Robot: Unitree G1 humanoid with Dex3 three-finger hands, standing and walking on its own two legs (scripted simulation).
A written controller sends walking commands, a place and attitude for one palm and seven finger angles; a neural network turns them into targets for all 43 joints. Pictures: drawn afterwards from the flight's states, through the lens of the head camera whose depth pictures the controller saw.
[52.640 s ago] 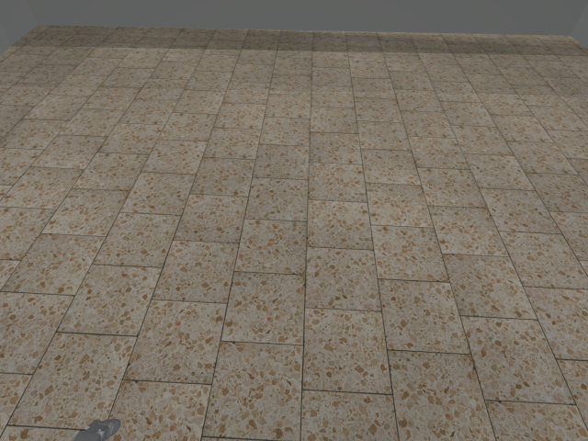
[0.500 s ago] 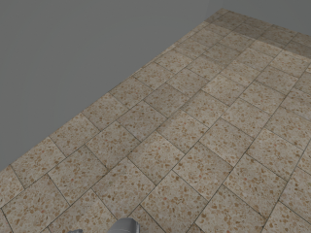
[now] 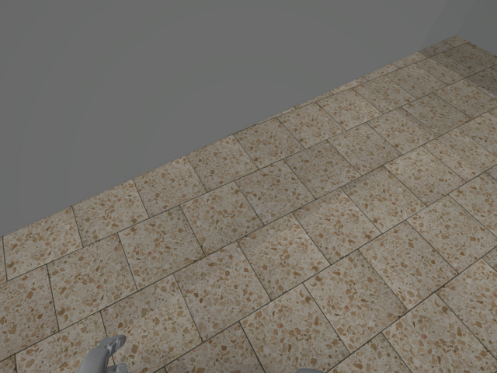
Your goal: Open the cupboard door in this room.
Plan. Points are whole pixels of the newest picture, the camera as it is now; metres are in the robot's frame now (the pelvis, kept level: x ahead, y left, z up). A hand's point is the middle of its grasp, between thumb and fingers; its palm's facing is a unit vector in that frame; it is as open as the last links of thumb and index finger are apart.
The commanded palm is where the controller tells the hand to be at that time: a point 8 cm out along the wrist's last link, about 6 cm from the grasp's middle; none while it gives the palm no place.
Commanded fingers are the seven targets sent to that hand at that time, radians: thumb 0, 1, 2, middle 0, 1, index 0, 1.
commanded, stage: turn to face it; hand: left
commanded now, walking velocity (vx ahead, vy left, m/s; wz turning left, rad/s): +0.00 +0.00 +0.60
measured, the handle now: out of the picture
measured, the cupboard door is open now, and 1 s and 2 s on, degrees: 45 45 45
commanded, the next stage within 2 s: none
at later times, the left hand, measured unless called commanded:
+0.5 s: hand out of the picture -0.01 +0.22 -0.18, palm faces +0.34 -0.91 -0.24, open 7.4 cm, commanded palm none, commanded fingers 0.00 0.90 0.90 -0.20 -0.30 -0.20 -0.30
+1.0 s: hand out of the picture -0.03 +0.17 -0.16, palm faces +0.60 -0.76 -0.23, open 7.4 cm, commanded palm none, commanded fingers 0.00 0.90 0.90 -0.20 -0.30 -0.20 -0.30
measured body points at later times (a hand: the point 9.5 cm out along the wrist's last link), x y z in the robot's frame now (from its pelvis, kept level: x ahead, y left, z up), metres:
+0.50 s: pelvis +0.00 +0.00 -0.01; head +0.04 +0.04 +0.44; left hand -0.02 +0.27 -0.16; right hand +0.19 -0.22 -0.13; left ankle -0.02 +0.10 -0.74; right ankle +0.01 -0.15 -0.67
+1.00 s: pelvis +0.02 -0.03 +0.00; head +0.06 +0.01 +0.45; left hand -0.07 +0.21 -0.15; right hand +0.26 -0.18 -0.13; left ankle -0.05 +0.06 -0.70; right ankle +0.08 -0.15 -0.74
